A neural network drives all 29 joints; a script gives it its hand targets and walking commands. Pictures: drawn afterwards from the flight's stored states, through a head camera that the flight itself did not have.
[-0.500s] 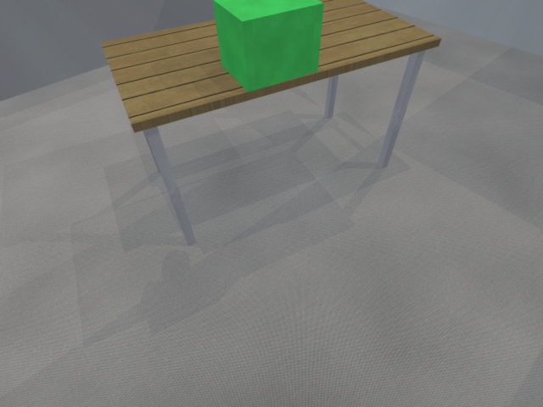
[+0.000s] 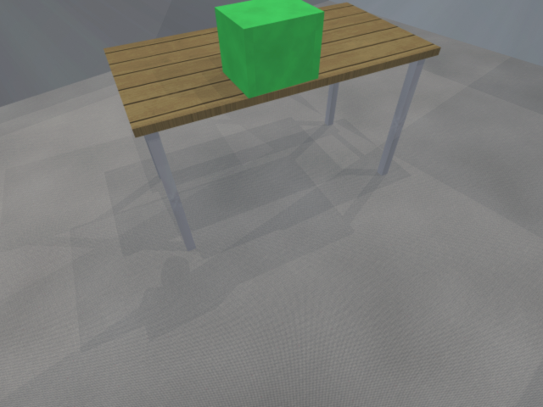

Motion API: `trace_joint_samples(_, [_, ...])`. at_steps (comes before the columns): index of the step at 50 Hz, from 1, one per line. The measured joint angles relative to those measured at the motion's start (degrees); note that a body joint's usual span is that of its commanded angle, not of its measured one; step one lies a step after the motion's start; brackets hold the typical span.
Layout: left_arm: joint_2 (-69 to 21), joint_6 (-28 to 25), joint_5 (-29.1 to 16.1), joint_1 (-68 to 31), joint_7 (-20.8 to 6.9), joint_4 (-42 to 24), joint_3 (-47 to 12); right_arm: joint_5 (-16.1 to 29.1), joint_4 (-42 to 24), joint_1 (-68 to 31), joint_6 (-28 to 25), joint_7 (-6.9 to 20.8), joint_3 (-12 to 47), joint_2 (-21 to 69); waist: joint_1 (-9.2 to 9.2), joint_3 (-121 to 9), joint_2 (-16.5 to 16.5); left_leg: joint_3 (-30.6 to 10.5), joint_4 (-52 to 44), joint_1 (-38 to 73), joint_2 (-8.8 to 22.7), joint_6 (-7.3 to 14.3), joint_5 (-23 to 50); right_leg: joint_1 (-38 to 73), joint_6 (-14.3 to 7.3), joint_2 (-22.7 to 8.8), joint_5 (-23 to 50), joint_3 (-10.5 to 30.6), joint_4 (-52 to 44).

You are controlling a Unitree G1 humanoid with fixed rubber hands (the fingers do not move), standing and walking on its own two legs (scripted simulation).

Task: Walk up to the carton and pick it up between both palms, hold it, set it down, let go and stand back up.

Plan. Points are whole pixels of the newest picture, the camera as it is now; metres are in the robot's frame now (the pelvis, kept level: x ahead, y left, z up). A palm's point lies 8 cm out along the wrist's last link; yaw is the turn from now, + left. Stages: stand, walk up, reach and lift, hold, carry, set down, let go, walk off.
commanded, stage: walk up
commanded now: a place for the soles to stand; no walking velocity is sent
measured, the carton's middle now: (269, 44) +1.18 +0.01 +0.03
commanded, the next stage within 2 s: none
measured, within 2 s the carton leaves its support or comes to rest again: neither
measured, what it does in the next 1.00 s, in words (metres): walks ahead: right foot, then left foot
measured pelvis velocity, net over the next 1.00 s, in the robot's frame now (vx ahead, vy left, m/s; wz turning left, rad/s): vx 0.34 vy -0.11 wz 0.25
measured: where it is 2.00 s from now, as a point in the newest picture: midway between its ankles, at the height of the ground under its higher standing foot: (315, 281)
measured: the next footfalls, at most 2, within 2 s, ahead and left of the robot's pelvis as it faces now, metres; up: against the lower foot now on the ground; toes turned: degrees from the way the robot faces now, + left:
right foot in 0.24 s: +0.17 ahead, -0.19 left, +0.00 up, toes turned +0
left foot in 0.62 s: +0.31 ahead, +0.07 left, +0.00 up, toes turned +19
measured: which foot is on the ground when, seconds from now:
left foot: down 0.00-0.24, up 0.26-0.60, down 0.62-1.00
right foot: up 0.00-0.22, down 0.24-0.64, up 0.66-0.96, down 0.98-1.00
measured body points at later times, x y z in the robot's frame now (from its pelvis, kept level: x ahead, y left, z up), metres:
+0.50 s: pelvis +0.14 -0.08 -0.02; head +0.14 -0.08 +0.43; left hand +0.10 +0.17 -0.16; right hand +0.23 -0.34 -0.15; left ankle +0.18 +0.04 -0.69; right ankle +0.13 -0.19 -0.74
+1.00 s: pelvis +0.34 -0.11 -0.03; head +0.35 -0.11 +0.42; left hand +0.37 +0.17 -0.14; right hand +0.43 -0.38 -0.15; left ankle +0.27 +0.06 -0.73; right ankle +0.46 -0.23 -0.74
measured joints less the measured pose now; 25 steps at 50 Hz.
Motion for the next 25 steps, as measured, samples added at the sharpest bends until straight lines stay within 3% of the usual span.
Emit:
trace_joint_samples(4, [1.8,0.0,0.3,0.4,-2.0,-2.4,1.9,-1.2,2.5,3.8,-0.6,-0.4,-0.5,0.4,-0.84,-0.8,-1.4,-0.5,-0.9,1.8,0.6,-1.0,-0.5,-6.2,0.5,-1.8,1.6,-3.2,8.6])
trace_joint_samples(10, [2.3,-1.1,-0.4,-0.3,-3.4,-7.0,3.8,-0.9,5.2,7.8,0.0,0.4,-1.6,-0.9,-1.9,-0.2,-1.1,-2.6,1.7,4.1,2.5,-3.2,-4.3,-6.6,0.1,-4.0,7.1,-3.0,0.8])
trace_joint_samples(12, [2.2,-2.5,-0.5,0.3,-3.1,-8.7,3.9,-0.9,5.2,8.4,0.7,0.7,-1.7,-1.8,-1.75,0.2,0.2,-4.3,8.3,2.5,4.1,-2.3,-9.4,-3.9,-0.3,-3.2,10.3,-3.7,-2.6])
trace_joint_samples(14, [1.9,-3.4,0.0,0.4,-2.2,-9.1,3.5,-0.5,4.2,8.1,1.6,1.0,-1.5,-2.5,-1.48,1.2,2.1,-8.3,20.9,-2.0,4.4,-0.8,-14.8,-4.1,-0.8,-2.0,9.0,-6.3,2.0])
trace_joint_samples(16, [1.5,-3.1,-0.5,0.8,-1.3,-8.1,2.7,-0.7,2.1,6.9,2.7,1.2,-1.5,-3.0,-0.72,1.5,2.8,-9.8,33.7,-7.6,2.5,-1.1,-13.9,-3.0,-1.8,-1.7,5.9,-7.9,3.7])
trace_joint_samples(18, [1.1,-2.6,-0.7,1.4,-0.8,-6.7,1.8,-0.9,0.1,4.7,2.9,1.3,-1.5,-3.7,0.11,2.2,3.6,-8.8,41.4,-12.5,1.8,-1.7,-9.5,-0.6,-2.3,-1.4,5.2,-9.2,2.4])
trace_joint_samples(21, [1.0,-2.4,-0.3,2.3,-0.8,-5.0,0.9,-0.7,-3.2,1.8,2.0,1.9,-1.7,-4.0,1.06,2.8,4.2,-6.9,41.6,-17.4,2.3,-2.6,-5.8,3.4,-2.8,-1.0,5.0,-11.3,-1.1])
trace_joint_samples(25, [1.6,-3.0,0.0,3.5,-0.9,-3.9,0.6,0.1,-7.7,-1.4,1.4,2.6,-1.9,-3.6,2.55,3.3,3.4,-5.3,31.4,-20.1,3.5,-3.0,-4.2,7.8,-3.1,-0.7,4.4,-13.8,-5.4])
